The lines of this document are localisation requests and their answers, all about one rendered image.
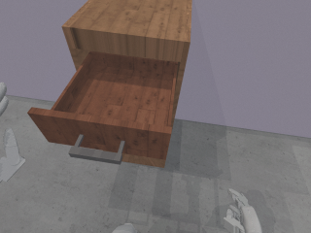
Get left robot hand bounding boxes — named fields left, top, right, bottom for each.
left=0, top=82, right=25, bottom=183

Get right robot hand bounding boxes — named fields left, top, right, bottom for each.
left=224, top=188, right=262, bottom=233

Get drawer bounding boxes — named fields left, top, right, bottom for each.
left=27, top=51, right=178, bottom=160

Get cabinet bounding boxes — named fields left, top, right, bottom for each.
left=61, top=0, right=192, bottom=168

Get handle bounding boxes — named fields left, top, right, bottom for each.
left=68, top=134, right=125, bottom=165

